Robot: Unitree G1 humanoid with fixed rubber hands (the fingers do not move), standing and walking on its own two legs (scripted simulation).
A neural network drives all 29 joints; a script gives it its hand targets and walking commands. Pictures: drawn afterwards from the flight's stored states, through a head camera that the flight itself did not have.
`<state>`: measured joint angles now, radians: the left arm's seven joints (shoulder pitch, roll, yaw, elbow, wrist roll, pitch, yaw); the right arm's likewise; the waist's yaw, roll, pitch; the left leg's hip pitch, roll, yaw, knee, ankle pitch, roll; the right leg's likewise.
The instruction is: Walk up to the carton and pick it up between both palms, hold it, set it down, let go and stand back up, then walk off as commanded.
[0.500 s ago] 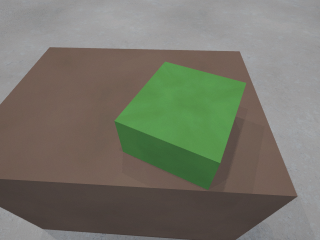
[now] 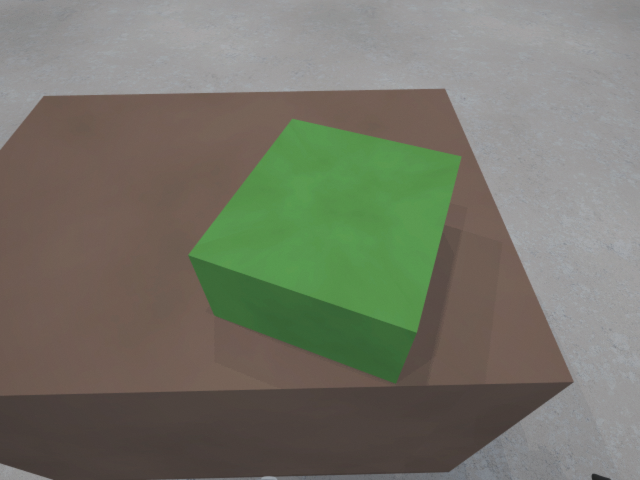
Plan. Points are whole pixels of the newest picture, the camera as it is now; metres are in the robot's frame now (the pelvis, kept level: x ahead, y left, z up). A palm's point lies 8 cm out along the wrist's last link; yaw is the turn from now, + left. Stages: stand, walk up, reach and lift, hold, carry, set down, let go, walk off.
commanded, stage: walk up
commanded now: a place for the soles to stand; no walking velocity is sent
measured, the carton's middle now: (338, 235) +0.47 +0.01 +0.01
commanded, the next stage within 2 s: reach and lift in 1.78 s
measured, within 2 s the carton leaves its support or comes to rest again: neither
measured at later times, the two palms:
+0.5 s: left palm out of the picture +0.11 +0.28 -0.08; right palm out of the picture +0.09 -0.33 -0.09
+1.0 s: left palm out of the picture +0.06 +0.30 -0.09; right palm out of the picture +0.09 -0.30 -0.08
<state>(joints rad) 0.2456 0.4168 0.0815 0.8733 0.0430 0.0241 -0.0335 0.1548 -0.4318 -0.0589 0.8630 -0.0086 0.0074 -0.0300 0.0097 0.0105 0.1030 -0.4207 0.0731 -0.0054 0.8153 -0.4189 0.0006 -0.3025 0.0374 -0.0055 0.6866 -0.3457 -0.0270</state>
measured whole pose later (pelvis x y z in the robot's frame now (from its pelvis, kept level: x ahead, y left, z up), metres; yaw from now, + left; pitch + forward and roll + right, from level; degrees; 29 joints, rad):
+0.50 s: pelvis +0.00 -0.03 +0.02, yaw +2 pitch -2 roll +1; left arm 0.10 0.37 0.02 0.95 0.00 0.00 -0.02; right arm 0.16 -0.39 0.00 0.95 0.00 -0.02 0.00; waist -0.02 0.00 0.06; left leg -0.25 0.02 -0.02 0.53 -0.25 -0.03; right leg -0.23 0.00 -0.01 0.58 -0.32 -0.01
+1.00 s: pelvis -0.01 -0.01 +0.03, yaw +3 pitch -1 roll -1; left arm 0.10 0.39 0.03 1.07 0.00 0.00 -0.03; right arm 0.12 -0.35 0.02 1.06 -0.01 -0.02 0.01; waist -0.01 -0.01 0.04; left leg -0.23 0.00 -0.04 0.40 -0.15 -0.01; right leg -0.17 -0.02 -0.03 0.38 -0.19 0.01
